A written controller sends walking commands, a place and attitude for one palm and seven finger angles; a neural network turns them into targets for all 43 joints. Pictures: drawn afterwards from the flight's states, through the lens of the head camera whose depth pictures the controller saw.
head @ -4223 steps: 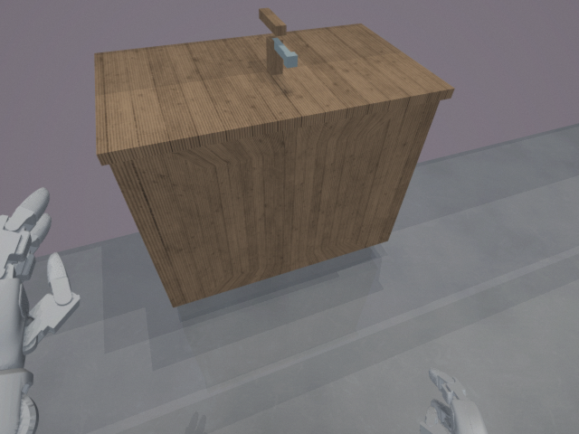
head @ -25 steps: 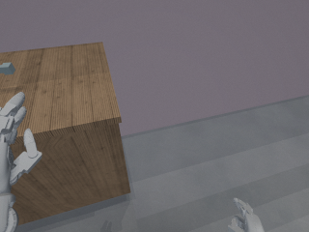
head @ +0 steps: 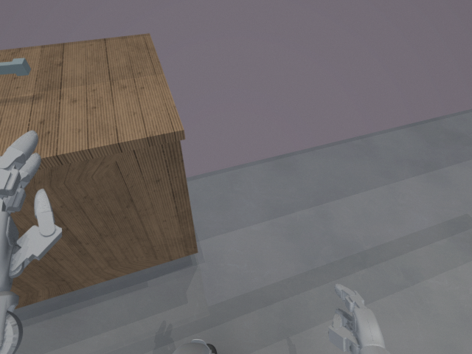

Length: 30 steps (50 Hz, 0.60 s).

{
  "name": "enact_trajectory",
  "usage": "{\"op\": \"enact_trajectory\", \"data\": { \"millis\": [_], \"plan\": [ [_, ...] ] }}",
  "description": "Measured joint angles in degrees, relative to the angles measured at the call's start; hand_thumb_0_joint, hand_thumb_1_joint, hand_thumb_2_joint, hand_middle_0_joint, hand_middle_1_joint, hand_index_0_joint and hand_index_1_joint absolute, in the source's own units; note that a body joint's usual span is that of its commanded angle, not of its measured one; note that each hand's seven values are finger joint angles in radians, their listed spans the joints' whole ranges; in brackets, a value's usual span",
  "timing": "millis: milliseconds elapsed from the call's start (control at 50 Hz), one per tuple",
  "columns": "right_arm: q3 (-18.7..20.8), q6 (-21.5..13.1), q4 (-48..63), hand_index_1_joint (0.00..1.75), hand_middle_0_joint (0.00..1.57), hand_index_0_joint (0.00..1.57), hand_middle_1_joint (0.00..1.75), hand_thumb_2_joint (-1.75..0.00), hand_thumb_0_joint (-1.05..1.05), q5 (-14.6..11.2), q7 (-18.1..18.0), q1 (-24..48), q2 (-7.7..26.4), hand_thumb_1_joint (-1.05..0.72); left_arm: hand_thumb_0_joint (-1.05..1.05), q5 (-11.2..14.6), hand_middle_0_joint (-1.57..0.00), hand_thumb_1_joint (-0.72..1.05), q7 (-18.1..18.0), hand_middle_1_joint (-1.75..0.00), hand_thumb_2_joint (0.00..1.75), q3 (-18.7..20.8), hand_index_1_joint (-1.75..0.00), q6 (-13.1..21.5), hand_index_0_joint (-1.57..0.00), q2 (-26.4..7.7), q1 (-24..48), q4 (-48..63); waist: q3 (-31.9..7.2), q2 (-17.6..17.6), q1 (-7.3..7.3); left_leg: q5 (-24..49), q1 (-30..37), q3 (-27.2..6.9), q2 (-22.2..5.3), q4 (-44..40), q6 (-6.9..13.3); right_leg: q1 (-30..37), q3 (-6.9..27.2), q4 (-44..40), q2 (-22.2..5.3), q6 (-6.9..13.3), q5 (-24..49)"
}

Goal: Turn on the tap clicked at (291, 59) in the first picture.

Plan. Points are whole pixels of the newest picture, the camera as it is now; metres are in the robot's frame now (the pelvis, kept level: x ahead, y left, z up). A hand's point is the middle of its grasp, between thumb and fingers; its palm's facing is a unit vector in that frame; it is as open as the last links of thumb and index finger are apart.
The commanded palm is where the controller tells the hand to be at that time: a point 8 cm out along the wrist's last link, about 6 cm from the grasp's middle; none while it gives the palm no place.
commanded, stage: stop stepping back and stand still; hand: left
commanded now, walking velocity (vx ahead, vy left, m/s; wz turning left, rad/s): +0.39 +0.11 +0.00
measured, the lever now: (21, 66) +0.65 +0.56 +0.11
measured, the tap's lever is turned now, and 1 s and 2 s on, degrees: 84 84 84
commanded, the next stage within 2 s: stand and check the lever's angle in 0.78 s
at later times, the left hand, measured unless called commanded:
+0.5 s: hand out of the picture +0.11 +0.25 +0.18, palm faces +0.48 -0.80 -0.36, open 7.4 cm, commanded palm +0.07 +0.29 +0.18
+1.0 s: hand out of the picture +0.14 +0.27 +0.16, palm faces +0.48 -0.80 -0.37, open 7.4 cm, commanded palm +0.08 +0.30 +0.18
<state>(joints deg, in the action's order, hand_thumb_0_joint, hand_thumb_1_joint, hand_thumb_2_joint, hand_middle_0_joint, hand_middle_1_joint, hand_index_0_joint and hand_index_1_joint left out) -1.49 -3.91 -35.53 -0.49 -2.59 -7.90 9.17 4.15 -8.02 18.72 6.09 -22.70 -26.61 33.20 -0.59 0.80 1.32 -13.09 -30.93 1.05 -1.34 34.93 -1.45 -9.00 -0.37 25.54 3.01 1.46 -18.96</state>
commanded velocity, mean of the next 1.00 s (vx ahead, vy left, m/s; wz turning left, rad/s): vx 0.11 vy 0.00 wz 0.00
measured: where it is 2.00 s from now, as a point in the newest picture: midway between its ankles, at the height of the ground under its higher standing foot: outside the picture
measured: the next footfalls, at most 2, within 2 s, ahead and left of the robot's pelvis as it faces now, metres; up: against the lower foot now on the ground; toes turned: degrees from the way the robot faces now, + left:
left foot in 0.12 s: -0.01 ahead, +0.13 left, +0.00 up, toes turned +6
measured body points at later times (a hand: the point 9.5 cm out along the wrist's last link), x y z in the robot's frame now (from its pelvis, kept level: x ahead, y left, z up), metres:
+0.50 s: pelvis -0.08 +0.00 +0.00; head -0.11 +0.00 +0.45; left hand +0.08 +0.29 +0.20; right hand +0.08 -0.23 -0.09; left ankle -0.03 +0.10 -0.71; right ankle -0.07 -0.11 -0.73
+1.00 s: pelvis -0.05 +0.01 +0.00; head -0.06 +0.00 +0.45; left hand +0.11 +0.30 +0.18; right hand +0.12 -0.21 -0.09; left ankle -0.05 +0.12 -0.73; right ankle -0.07 -0.09 -0.73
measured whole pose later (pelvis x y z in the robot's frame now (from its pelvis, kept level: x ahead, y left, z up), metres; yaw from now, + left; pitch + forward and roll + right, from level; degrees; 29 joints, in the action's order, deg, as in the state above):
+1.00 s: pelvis -0.05 +0.01 +0.00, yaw +4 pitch -1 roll -1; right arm -0.2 -4.3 -37.0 -1.0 -3.6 -12.8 11.6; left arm 2.2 -8.9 17.9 7.5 -18.4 -26.1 25.2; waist -0.4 2.0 0.1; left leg -15.4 -15.0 1.4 -1.1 31.1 0.3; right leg -10.8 -2.1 28.8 2.1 1.9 -17.4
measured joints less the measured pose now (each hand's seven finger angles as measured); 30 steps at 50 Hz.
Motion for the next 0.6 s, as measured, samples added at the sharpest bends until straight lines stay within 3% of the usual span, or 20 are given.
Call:
{"op": "enact_trajectory", "data": {
  "millis": [60, 120, 140, 180, 340, 420, 520, 600],
  "plan": [
    [-0.2, 0.9, -0.4, 0.3, 0.2, 0.2, 0.3, -0.9, 0.01, -0.5, -0.7, -3.4, 1.1, -0.9, 0.01, -0.7, -0.21, 0.89, 0.1, -0.3, 0.9, 0.0, -0.3, -0.2, -0.21, -0.1, -2.5, -0.3, -2.2, -1.7, -0.44, -4.1, 2.8, 0.2, 1.8, 7.6, 0.2, -0.9, 0.6, 1.3, -1.2, -0.2, -0.3],
    [0.7, 1.2, -0.1, 0.3, 0.2, 0.2, 0.3, -0.9, 0.01, -0.7, -1.5, -6.7, 3.4, -0.9, 0.01, -1.1, -0.21, 0.89, -0.5, -0.3, 0.9, -0.2, -0.3, -0.8, -0.21, 0.7, -1.9, -2.6, -4.1, -0.5, -2.03, -0.7, 10.3, -0.1, 1.2, 0.2, 1.7, -1.5, -1.1, 3.0, -1.0, -0.7, -1.1],
    [1.4, 1.2, -0.4, 0.3, 0.2, 0.2, 0.3, -0.9, 0.01, -1.0, -1.8, -7.2, 4.0, -0.9, 0.01, -1.2, -0.21, 0.89, -0.8, -0.3, 0.9, -0.5, -0.3, -1.1, -0.21, 1.1, -0.9, -3.7, -4.2, -0.2, -2.56, -3.3, 11.3, -0.7, 1.5, -1.7, 2.9, -1.7, -1.8, 3.6, -1.2, -0.9, -1.4],
    [2.0, 1.6, -1.3, 0.3, 0.2, 0.2, 0.3, -0.9, 0.01, -1.1, -2.3, -7.1, 4.3, -0.9, 0.01, -1.1, -0.21, 0.89, -1.3, -0.3, 0.9, -0.4, -0.3, -1.6, -0.21, 1.8, 0.4, -5.8, -3.4, -1.2, -2.65, -2.3, 12.1, -0.2, 2.4, -2.7, 4.0, -1.4, -1.6, 3.7, -2.1, -1.3, -0.7],
    [1.9, -1.4, 0.5, 0.3, 0.2, 0.2, 0.3, -0.9, 0.01, 0.0, -2.6, -7.9, 2.8, -0.9, 0.01, -2.0, -0.21, 0.89, -2.1, -0.3, 0.9, 0.1, -0.3, -0.4, -0.21, 2.1, -1.1, -6.0, -2.8, -1.2, -3.95, 2.0, 12.4, 0.1, 2.9, -7.9, 3.8, -2.8, -0.3, 2.7, -2.0, -0.6, -0.5],
    [1.6, -1.2, 0.4, 0.3, 0.2, 0.2, 0.3, -0.9, 0.01, 0.6, -2.1, -7.8, 1.9, -0.9, 0.01, -2.2, -0.21, 0.89, -1.9, -0.3, 0.9, 0.1, -0.3, 0.1, -0.21, 1.8, -1.5, -5.6, -2.8, 0.2, -3.71, -3.8, 10.3, -0.3, 2.2, -5.0, 3.2, -3.2, -1.7, 1.8, -1.7, 0.7, 0.9],
    [1.7, 0.3, -2.1, 0.3, 0.2, 0.2, 0.3, -0.9, 0.01, 0.4, -1.5, -7.7, 2.6, -0.9, 0.01, -2.4, -0.21, 0.89, -1.7, -0.3, 0.9, -1.0, -0.3, 1.5, -0.21, 3.5, -0.6, -6.8, -3.1, 0.3, -1.33, -9.3, 6.9, 0.5, 1.0, 10.2, 2.3, -3.5, -1.4, 3.8, -2.0, 0.6, 3.6],
    [1.8, 1.0, -2.3, 0.3, 0.2, 0.2, 0.3, -0.9, 0.01, 0.3, -2.1, -8.2, 3.9, -0.9, 0.01, -2.7, -0.21, 0.89, -1.9, -0.3, 0.9, -2.1, -0.3, 1.3, -0.21, 4.9, 2.4, -8.9, -3.2, 0.2, -1.54, -9.3, 12.1, 1.3, -0.8, 1.9, 2.9, -4.0, -2.7, 7.1, -2.9, -0.3, 1.3]
  ]
}}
